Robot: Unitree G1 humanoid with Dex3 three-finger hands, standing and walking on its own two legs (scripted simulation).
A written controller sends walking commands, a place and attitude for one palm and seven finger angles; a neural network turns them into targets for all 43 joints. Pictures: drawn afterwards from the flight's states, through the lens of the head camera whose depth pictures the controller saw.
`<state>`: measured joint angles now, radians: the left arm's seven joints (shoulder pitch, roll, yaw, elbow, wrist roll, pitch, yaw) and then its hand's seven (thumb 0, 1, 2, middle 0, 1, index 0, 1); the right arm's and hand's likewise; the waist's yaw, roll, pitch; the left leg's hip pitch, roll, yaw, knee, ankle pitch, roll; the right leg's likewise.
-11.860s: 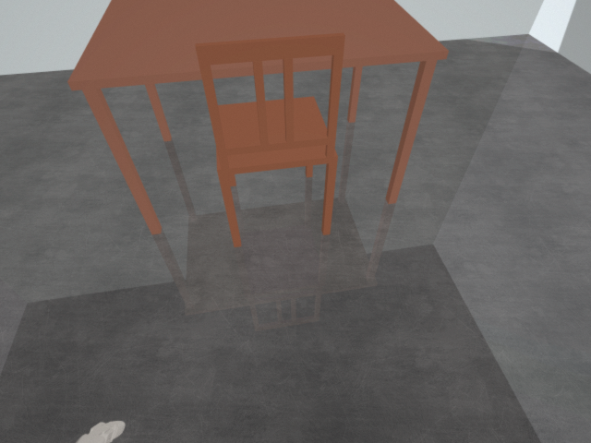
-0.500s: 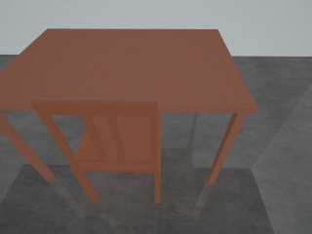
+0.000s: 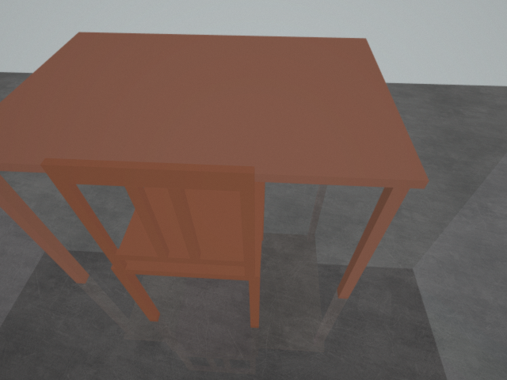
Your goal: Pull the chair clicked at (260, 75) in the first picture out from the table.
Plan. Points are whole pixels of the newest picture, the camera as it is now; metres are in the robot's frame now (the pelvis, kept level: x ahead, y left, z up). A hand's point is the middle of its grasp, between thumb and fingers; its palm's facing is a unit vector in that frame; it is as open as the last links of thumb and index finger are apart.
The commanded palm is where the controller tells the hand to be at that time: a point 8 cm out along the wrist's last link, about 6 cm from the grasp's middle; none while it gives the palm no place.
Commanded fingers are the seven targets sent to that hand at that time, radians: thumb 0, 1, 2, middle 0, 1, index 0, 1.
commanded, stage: come to a stop and stand still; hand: left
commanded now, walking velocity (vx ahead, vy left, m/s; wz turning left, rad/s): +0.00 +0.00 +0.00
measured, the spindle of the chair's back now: (150, 223) +0.46 +0.27 -0.11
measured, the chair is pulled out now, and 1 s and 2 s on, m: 0.00 0.00 0.00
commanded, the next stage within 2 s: look again from close up in 0.36 s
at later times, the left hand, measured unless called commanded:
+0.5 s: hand out of the picture -0.03 +0.16 -0.17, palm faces +0.06 -0.98 -0.17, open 7.3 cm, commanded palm none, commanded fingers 0.00 0.90 0.90 -0.20 -0.30 -0.20 -0.30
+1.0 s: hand out of the picture +0.02 +0.25 -0.18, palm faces -0.02 -0.98 -0.20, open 7.3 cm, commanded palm none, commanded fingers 0.00 0.90 0.90 -0.20 -0.30 -0.20 -0.30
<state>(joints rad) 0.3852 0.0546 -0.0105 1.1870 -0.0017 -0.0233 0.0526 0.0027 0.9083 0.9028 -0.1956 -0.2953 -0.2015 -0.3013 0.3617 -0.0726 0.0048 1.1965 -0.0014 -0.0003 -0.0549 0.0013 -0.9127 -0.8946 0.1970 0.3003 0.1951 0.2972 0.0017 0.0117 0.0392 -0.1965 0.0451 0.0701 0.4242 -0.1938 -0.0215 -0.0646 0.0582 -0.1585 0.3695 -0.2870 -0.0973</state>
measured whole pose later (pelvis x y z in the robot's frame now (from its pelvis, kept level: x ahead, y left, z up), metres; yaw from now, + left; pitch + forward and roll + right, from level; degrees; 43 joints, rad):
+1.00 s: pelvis +0.00 +0.07 -0.01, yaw -2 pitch +0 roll +0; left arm 0.30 0.17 -0.01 1.02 0.01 0.00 0.04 0.00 0.91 0.90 -0.19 -0.29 -0.20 -0.30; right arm 0.32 -0.14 0.01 1.07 -0.01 -0.01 -0.03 0.01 -0.93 -0.89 0.20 0.30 0.20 0.30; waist 0.00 0.00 0.02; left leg -0.25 -0.04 0.09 0.51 -0.26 0.08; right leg -0.17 -0.03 -0.09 0.50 -0.33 0.00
